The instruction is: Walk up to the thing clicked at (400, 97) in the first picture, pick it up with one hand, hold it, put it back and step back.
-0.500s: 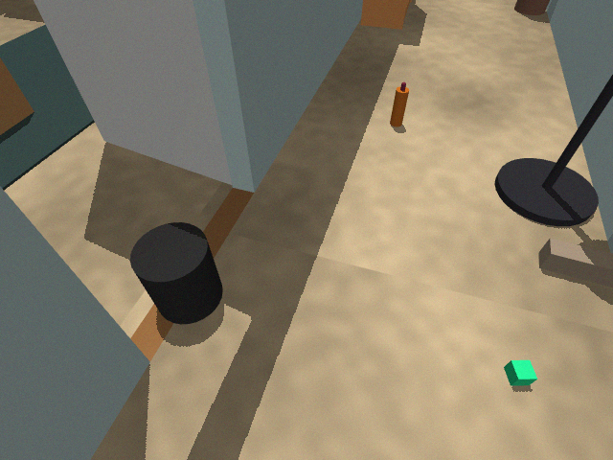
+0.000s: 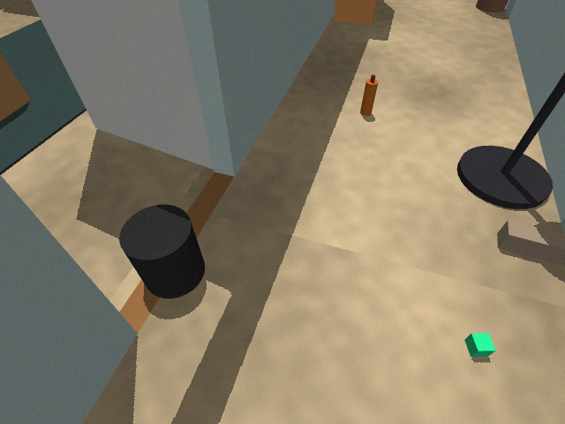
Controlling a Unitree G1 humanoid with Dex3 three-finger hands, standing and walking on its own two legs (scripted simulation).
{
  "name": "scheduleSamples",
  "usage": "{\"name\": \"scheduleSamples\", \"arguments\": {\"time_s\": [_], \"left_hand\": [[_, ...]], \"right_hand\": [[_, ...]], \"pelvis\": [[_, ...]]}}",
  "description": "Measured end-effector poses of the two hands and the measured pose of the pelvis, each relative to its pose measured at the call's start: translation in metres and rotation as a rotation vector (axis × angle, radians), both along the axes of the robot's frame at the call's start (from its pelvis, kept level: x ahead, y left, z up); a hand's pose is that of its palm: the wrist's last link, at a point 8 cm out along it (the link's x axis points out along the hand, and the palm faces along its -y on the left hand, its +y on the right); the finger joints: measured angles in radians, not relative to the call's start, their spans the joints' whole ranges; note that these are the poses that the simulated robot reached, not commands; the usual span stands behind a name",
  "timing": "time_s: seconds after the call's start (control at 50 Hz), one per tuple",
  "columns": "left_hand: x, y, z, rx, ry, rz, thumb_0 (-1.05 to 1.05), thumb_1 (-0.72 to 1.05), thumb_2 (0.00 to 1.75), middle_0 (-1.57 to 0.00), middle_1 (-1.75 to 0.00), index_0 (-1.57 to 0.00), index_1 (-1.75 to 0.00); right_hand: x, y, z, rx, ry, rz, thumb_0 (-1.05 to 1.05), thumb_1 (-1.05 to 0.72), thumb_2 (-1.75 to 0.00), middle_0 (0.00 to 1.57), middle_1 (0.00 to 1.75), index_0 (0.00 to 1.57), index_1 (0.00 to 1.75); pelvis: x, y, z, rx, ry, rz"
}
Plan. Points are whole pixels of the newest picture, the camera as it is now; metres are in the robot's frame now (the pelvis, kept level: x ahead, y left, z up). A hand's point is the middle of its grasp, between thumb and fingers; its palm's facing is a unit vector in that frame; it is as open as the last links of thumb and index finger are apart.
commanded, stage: stand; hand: left
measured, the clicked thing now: (369, 94) +2.00 -0.51 -0.65
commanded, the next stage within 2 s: walk up in 0.62 s
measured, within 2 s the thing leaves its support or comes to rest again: neither
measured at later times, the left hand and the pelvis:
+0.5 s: hand out of the picture +0.08 +0.25 -0.15, palm faces -0.02 -0.94 -0.34, open 7.3 cm; pelvis +0.00 +0.00 +0.00, yaw +0 degrees
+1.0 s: hand (180, 369) +0.23 +0.19 -0.14, palm faces -0.14 -0.88 -0.45, open 7.4 cm; pelvis +0.10 -0.10 -0.04, yaw -10 degrees
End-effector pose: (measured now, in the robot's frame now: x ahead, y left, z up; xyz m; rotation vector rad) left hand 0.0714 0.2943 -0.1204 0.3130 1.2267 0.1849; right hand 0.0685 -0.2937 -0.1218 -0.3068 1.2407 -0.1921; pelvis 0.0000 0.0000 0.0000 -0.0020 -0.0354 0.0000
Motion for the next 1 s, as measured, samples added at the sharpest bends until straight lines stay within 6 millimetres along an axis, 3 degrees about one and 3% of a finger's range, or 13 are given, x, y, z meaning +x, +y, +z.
{"name": "scheduleSamples", "arguments": {"time_s": [0.62,0.7,0.76,0.86,0.94,1.0], "left_hand": [[0.000,0.001,0.002,0.006,0.000,0.005,0.00,0.90,0.90,-0.20,-0.30,-0.21,-0.30],[0.004,0.005,0.004,-0.012,0.013,-0.026,0.00,0.90,0.90,-0.20,-0.30,-0.21,-0.30],[0.023,0.007,0.012,0.005,0.023,-0.072,0.00,0.90,0.90,-0.20,-0.30,-0.21,-0.30],[0.076,-0.003,0.027,0.035,-0.047,-0.123,0.01,0.90,0.90,-0.20,-0.30,-0.21,-0.30],[0.125,-0.029,0.030,0.078,-0.083,-0.165,0.01,0.91,0.90,-0.20,-0.30,-0.20,-0.30],[0.160,-0.058,0.025,0.110,-0.136,-0.177,0.00,0.91,0.90,-0.20,-0.30,-0.20,-0.30]], "right_hand": [[0.003,-0.001,0.000,0.002,-0.004,0.002,0.00,-0.90,-0.90,0.20,0.30,0.21,0.30],[0.003,-0.012,0.005,0.008,-0.080,-0.024,0.00,-0.90,-0.90,0.21,0.30,0.21,0.30],[-0.005,-0.033,0.010,-0.021,-0.121,-0.066,0.00,-0.90,-0.90,0.21,0.30,0.21,0.30],[-0.016,-0.083,0.010,-0.068,-0.084,-0.120,0.00,-0.90,-0.90,0.21,0.30,0.21,0.30],[-0.004,-0.129,-0.004,-0.082,-0.092,-0.168,0.00,-0.90,-0.90,0.21,0.30,0.21,0.30],[0.016,-0.165,-0.024,-0.088,-0.089,-0.188,0.00,-0.90,-0.90,0.21,0.30,0.21,0.30]], "pelvis": [[0.003,-0.001,0.001,0.001,-0.003,0.001],[0.008,-0.004,-0.002,0.015,0.018,-0.052],[0.016,-0.012,-0.002,0.014,0.022,-0.076],[0.042,-0.040,-0.007,0.026,0.004,-0.119],[0.074,-0.073,-0.020,0.047,-0.010,-0.159],[0.099,-0.102,-0.037,0.019,-0.018,-0.175]]}}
